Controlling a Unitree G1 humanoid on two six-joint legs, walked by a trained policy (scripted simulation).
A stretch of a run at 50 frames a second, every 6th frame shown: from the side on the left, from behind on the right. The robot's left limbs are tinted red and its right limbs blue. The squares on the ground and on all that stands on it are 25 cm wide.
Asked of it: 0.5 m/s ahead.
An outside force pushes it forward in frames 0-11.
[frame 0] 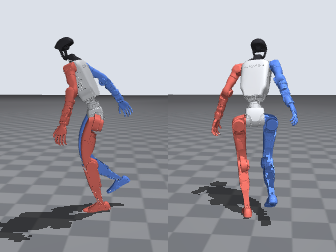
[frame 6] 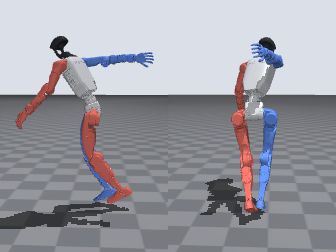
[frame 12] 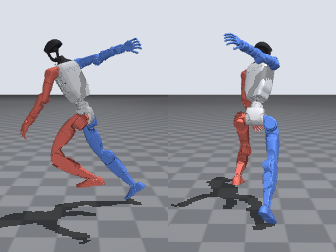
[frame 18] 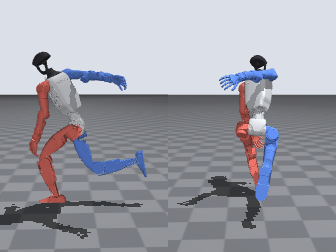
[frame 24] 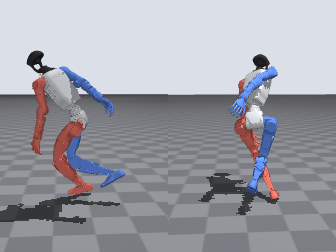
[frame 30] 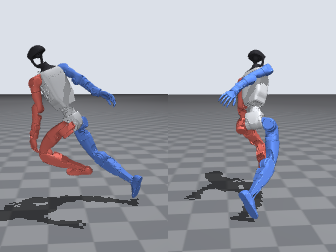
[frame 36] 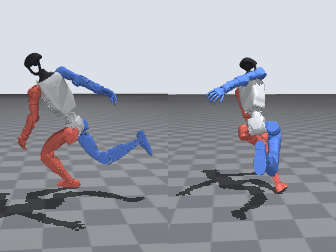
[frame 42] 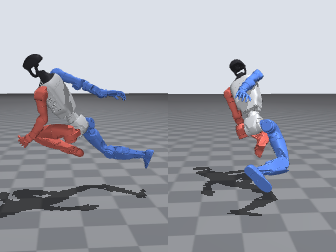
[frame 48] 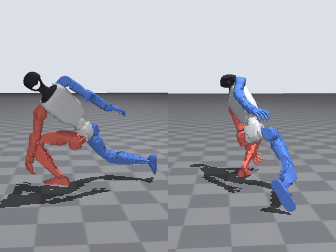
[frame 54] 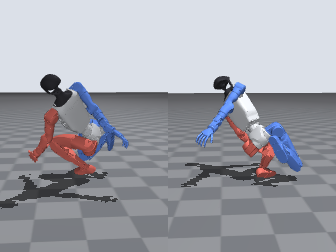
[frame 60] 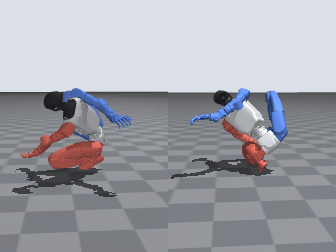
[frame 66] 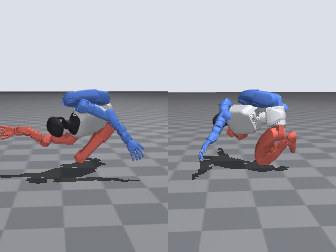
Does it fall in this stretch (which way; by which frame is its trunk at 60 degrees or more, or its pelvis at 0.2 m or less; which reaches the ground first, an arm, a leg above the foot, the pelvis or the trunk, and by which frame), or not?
yes: goes over forward and to its left; its trunk at 60 degrees or more by frame 60; the left leg reaches the ground first, by frame 54
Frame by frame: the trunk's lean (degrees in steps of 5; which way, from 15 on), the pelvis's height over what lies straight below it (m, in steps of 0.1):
0: 25 forward, 0.8
6: 35 forward, 0.8
12: 30 forward, 0.7
18: 30 forward, 0.7
24: 40 forward, 0.7
30: 30 forward, 0.7
36: 35 forward, 0.6
42: 35 forward and to its left, 0.6
48: 50 forward and to its left, 0.5
54: 45 forward and to its left, 0.4
60: 60 forward and to its left, 0.3
66: 95 forward and to its left, 0.4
